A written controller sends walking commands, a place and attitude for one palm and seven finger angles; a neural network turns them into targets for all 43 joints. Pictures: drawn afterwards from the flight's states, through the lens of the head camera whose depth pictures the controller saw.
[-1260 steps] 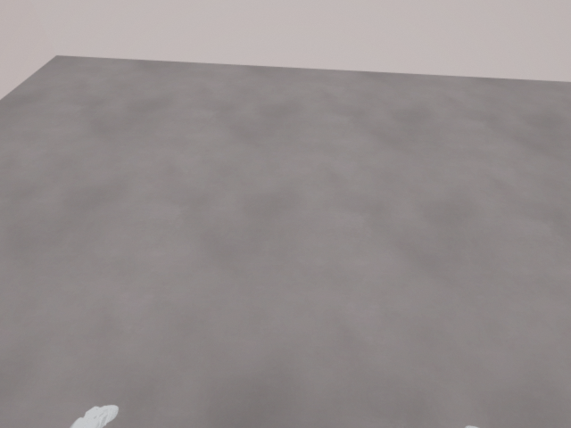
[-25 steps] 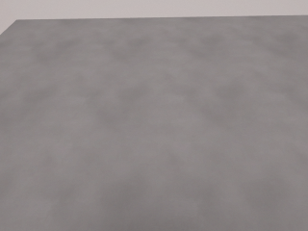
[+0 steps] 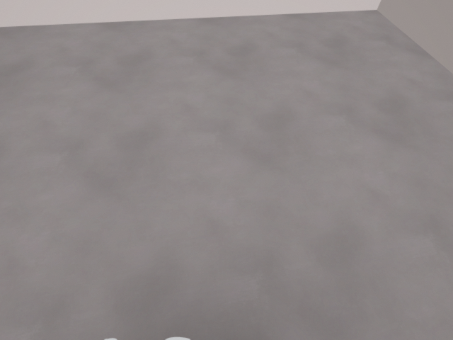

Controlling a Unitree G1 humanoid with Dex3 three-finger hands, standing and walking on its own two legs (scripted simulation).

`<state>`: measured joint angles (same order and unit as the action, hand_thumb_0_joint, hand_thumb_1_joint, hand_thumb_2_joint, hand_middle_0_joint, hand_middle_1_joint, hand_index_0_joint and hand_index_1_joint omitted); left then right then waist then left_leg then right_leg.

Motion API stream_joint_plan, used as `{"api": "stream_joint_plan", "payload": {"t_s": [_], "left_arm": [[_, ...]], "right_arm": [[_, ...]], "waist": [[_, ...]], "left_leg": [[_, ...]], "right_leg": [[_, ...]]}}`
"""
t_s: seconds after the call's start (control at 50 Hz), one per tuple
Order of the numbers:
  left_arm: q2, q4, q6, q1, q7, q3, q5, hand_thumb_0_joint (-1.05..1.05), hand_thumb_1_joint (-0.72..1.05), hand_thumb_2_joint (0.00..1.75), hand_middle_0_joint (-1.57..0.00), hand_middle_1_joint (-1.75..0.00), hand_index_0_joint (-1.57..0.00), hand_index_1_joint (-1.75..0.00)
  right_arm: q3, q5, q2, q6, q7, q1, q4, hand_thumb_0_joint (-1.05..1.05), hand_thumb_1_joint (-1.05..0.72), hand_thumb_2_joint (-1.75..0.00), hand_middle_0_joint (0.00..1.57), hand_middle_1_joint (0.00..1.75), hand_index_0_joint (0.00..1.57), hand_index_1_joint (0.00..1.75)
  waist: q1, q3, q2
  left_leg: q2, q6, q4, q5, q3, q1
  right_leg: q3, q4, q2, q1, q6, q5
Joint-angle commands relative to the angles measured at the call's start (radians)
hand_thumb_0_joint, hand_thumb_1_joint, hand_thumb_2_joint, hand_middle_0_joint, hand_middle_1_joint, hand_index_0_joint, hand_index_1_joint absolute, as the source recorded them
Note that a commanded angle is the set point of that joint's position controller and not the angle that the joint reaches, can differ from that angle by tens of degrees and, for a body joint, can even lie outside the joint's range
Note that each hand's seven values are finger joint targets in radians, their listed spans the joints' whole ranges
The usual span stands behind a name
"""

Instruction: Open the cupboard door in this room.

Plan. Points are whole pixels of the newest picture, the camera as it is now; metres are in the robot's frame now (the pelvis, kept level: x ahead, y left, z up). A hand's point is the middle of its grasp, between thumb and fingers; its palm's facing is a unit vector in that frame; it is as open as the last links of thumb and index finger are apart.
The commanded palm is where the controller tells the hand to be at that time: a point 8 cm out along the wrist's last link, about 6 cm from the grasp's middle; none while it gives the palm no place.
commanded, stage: turn or walk to find it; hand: left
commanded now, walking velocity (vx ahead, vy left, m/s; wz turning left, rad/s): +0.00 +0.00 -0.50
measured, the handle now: out of the picture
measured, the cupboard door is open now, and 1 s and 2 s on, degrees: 0 0 0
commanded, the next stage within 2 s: none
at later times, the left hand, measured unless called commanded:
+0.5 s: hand out of the picture +0.13 +0.18 -0.16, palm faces -0.31 -0.93 -0.21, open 7.4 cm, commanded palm none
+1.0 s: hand out of the picture +0.14 +0.18 -0.19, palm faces -0.45 -0.87 -0.18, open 7.4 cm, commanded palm none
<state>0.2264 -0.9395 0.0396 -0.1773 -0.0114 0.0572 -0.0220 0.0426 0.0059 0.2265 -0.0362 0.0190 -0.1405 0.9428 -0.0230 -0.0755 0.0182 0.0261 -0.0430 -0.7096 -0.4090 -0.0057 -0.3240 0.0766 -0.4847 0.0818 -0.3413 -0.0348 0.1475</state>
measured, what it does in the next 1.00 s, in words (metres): steps on the spot, turning right: left foot, then right foot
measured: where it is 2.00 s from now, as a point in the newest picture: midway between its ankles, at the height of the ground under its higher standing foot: outside the picture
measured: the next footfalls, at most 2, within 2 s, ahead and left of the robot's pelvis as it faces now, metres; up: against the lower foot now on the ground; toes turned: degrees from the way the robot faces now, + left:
left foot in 0.04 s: +0.03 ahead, +0.12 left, +0.00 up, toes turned +0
right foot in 0.54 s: -0.03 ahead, -0.12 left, +0.00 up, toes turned -25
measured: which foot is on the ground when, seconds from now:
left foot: up 0.00-0.02, down 0.04-0.54, up 0.56-0.94, down 0.96-1.00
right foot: down 0.00-0.04, up 0.06-0.52, down 0.54-0.98, up 1.00-1.00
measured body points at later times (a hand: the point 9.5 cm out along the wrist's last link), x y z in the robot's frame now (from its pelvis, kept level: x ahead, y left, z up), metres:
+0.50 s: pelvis -0.02 +0.02 +0.00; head +0.02 +0.00 +0.45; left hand +0.14 +0.23 -0.14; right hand -0.07 -0.23 -0.15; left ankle +0.00 +0.12 -0.73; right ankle -0.07 -0.10 -0.71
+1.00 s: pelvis -0.02 +0.04 -0.01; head +0.03 +0.05 +0.44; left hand +0.16 +0.22 -0.17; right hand -0.06 -0.24 -0.12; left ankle +0.03 +0.11 -0.74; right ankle -0.07 -0.10 -0.73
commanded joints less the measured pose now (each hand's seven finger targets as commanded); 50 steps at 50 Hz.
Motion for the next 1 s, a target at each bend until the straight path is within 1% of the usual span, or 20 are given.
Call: {"api": "stream_joint_plan", "payload": {"t_s": [0.0,0.02,0.04,0.1,0.14,0.26,0.38,0.42,0.48,0.5,0.52,0.54,0.58,0.68,0.84,0.9,0.92,0.94,0.96,0.98], "left_arm": [[0.160,0.092,-0.003,0.030,0.015,0.045,0.013,0.00,0.90,0.90,-0.20,-0.30,-0.20,-0.30],[0.101,0.109,0.000,0.020,0.004,0.032,0.020,0.00,0.90,0.90,-0.20,-0.30,-0.20,-0.30],[0.122,0.112,0.008,0.049,0.005,0.038,0.004,0.00,0.90,0.90,-0.20,-0.30,-0.20,-0.30],[0.145,0.070,0.024,-0.014,-0.010,0.063,-0.011,0.00,0.90,0.90,-0.20,-0.30,-0.20,-0.30],[0.117,0.059,0.021,-0.028,-0.017,0.055,-0.009,0.00,0.90,0.90,-0.20,-0.30,-0.20,-0.30],[0.078,0.080,0.016,0.036,-0.017,0.039,-0.001,0.00,0.90,0.90,-0.20,-0.30,-0.20,-0.30],[0.056,0.094,0.012,0.089,-0.016,0.021,0.001,0.00,0.90,0.90,-0.20,-0.30,-0.20,-0.30],[0.051,0.092,0.004,0.075,-0.014,0.019,0.003,0.00,0.90,0.90,-0.20,-0.30,-0.20,-0.30],[0.093,0.054,-0.013,-0.048,-0.006,0.028,0.002,0.00,0.90,0.90,-0.20,-0.30,-0.20,-0.30],[0.181,0.036,-0.028,-0.099,0.005,0.042,-0.006,0.00,0.90,0.90,-0.20,-0.30,-0.20,-0.30],[0.263,0.022,-0.032,-0.145,0.019,0.062,-0.004,0.00,0.90,0.90,-0.20,-0.30,-0.20,-0.30],[0.255,0.018,-0.024,-0.163,0.026,0.058,0.010,0.00,0.90,0.90,-0.20,-0.30,-0.20,-0.30],[0.210,0.046,-0.016,-0.047,0.041,0.063,0.005,0.00,0.90,0.90,-0.20,-0.30,-0.20,-0.30],[0.173,0.078,-0.028,0.027,0.028,0.042,0.003,0.00,0.90,0.90,-0.20,-0.30,-0.20,-0.30],[0.205,0.079,-0.020,0.000,0.020,0.056,-0.006,0.00,0.90,0.90,-0.20,-0.30,-0.20,-0.30],[0.197,0.083,-0.012,0.046,0.020,0.055,0.003,0.00,0.90,0.90,-0.20,-0.30,-0.20,-0.30],[0.169,0.092,-0.008,0.051,0.018,0.048,0.010,0.00,0.90,0.90,-0.20,-0.30,-0.20,-0.30],[0.110,0.108,-0.003,0.021,0.012,0.037,0.019,0.00,0.90,0.90,-0.20,-0.30,-0.20,-0.30],[0.092,0.114,-0.001,0.018,0.007,0.031,0.010,0.00,0.90,0.90,-0.20,-0.30,-0.20,-0.30],[0.121,0.100,0.010,0.021,0.010,0.038,0.000,0.00,0.90,0.90,-0.20,-0.30,-0.20,-0.30]], "right_arm": [[0.033,-0.003,0.145,0.047,0.021,-0.166,-0.031,0.00,-0.90,-0.90,0.20,0.30,0.20,0.30],[0.052,0.012,0.239,0.048,0.020,-0.138,-0.053,0.00,-0.90,-0.90,0.20,0.30,0.20,0.30],[0.056,0.012,0.261,0.036,0.021,-0.103,-0.073,0.00,-0.90,-0.90,0.20,0.30,0.20,0.30],[0.029,0.017,0.160,0.040,0.024,0.033,-0.110,0.00,-0.90,-0.90,0.20,0.30,0.20,0.30],[0.033,0.019,0.149,0.046,0.021,0.000,-0.100,0.00,-0.90,-0.90,0.20,0.30,0.20,0.30],[0.050,0.014,0.139,0.054,0.019,-0.149,-0.048,0.00,-0.90,-0.90,0.20,0.30,0.20,0.30],[0.067,0.019,0.163,0.044,0.009,-0.171,-0.020,0.00,-0.90,-0.90,0.20,0.30,0.20,0.30],[0.072,0.021,0.172,0.041,0.005,-0.162,-0.017,0.00,-0.90,-0.90,0.20,0.30,0.20,0.30],[0.074,0.011,0.170,0.036,-0.002,-0.125,-0.019,0.00,-0.90,-0.90,0.20,0.30,0.20,0.30],[0.062,0.003,0.118,0.032,-0.007,-0.145,-0.034,0.00,-0.90,-0.90,0.20,0.30,0.20,0.30],[0.037,0.008,0.047,0.028,-0.008,-0.065,-0.089,0.00,-0.90,-0.90,0.20,0.30,0.20,0.30],[0.038,0.005,0.075,0.009,0.005,-0.032,-0.096,0.00,-0.90,-0.90,0.20,0.30,0.20,0.30],[0.039,0.009,0.072,-0.004,0.007,-0.040,-0.084,0.00,-0.90,-0.90,0.20,0.30,0.20,0.30],[0.043,0.015,0.090,-0.003,-0.003,-0.079,-0.044,0.00,-0.90,-0.90,0.20,0.30,0.20,0.30],[0.033,0.004,0.078,0.017,0.004,-0.019,-0.088,0.00,-0.90,-0.90,0.20,0.30,0.20,0.30],[0.031,-0.001,0.082,0.033,0.013,-0.116,-0.063,0.00,-0.90,-0.90,0.20,0.30,0.20,0.30],[0.036,-0.002,0.115,0.043,0.016,-0.154,-0.051,0.00,-0.90,-0.90,0.20,0.30,0.20,0.30],[0.049,0.009,0.201,0.053,0.017,-0.158,-0.059,0.00,-0.90,-0.90,0.20,0.30,0.20,0.30],[0.063,0.011,0.261,0.045,0.016,-0.147,-0.072,0.00,-0.90,-0.90,0.20,0.30,0.20,0.30],[0.056,0.015,0.238,0.039,0.014,-0.112,-0.083,0.00,-0.90,-0.90,0.20,0.30,0.20,0.30]], "waist": [[0.064,0.173,-0.016],[0.059,0.123,-0.311],[0.060,0.067,-0.277],[-0.018,0.010,-0.166],[-0.010,0.027,-0.127],[0.051,0.077,-0.146],[0.079,0.095,-0.208],[0.072,0.116,-0.218],[0.000,0.156,-0.142],[-0.022,0.190,0.064],[-0.058,0.149,0.302],[-0.067,0.149,0.214],[-0.021,0.103,0.227],[0.022,0.082,0.111],[0.000,0.110,0.145],[0.052,0.145,0.137],[0.069,0.164,0.046],[0.067,0.180,-0.205],[0.061,0.144,-0.345],[0.060,0.124,-0.307]], "left_leg": [[0.104,0.049,0.383,0.100,0.104,0.319],[0.355,0.121,0.497,0.075,0.374,0.344],[0.457,0.182,0.515,0.106,0.389,0.190],[0.315,0.159,0.494,0.127,0.182,0.044],[0.256,0.150,0.453,0.228,0.078,0.122],[0.297,0.187,0.388,0.490,0.020,0.318],[0.338,0.192,0.318,0.596,-0.048,0.302],[0.343,0.178,0.274,0.635,-0.065,0.291],[0.300,0.084,0.102,0.520,-0.156,0.180],[0.240,0.021,-0.071,0.291,-0.199,-0.017],[0.096,-0.024,-0.280,-0.228,-0.192,-0.271],[0.092,-0.012,-0.390,-0.234,-0.059,-0.263],[0.110,-0.014,-0.446,-0.122,-0.009,-0.302],[0.081,-0.038,-0.380,0.025,-0.018,-0.201],[0.027,-0.028,-0.080,-0.022,-0.033,-0.088],[0.011,-0.017,0.191,0.123,-0.045,0.103],[0.056,-0.002,0.304,0.200,-0.009,0.241],[0.283,0.069,0.415,0.255,0.240,0.351],[0.450,0.153,0.447,0.360,0.346,0.294],[0.459,0.175,0.449,0.286,0.322,0.192]], "right_leg": [[0.217,-0.022,-0.138,-0.112,-0.020,0.074],[0.053,-0.257,0.000,-0.300,0.038,0.314],[0.003,-0.456,-0.030,-0.279,0.064,0.415],[-0.003,-0.713,-0.067,-0.218,0.089,0.279],[-0.034,-0.751,-0.077,-0.252,0.103,0.220],[-0.080,-0.626,-0.128,-0.293,0.127,0.238],[-0.153,-0.363,-0.137,-0.144,0.105,0.323],[-0.171,-0.250,-0.122,-0.075,0.086,0.312],[-0.181,0.059,-0.119,0.163,0.056,0.015],[0.003,0.126,-0.276,0.361,0.002,-0.189],[0.290,0.112,-0.479,0.404,-0.102,-0.542],[0.252,0.108,-0.500,0.333,-0.169,-0.558],[0.213,0.140,-0.418,0.279,-0.152,-0.329],[0.116,0.139,-0.315,0.176,-0.113,-0.247],[0.228,0.105,-0.298,0.160,-0.148,-0.240],[0.227,0.018,-0.255,0.089,-0.090,-0.242],[0.182,-0.050,-0.200,-0.007,-0.043,-0.154],[0.072,-0.232,-0.066,-0.183,0.021,0.128],[-0.035,-0.453,-0.031,-0.252,0.063,0.454],[0.015,-0.586,-0.073,-0.216,0.066,0.450]]}}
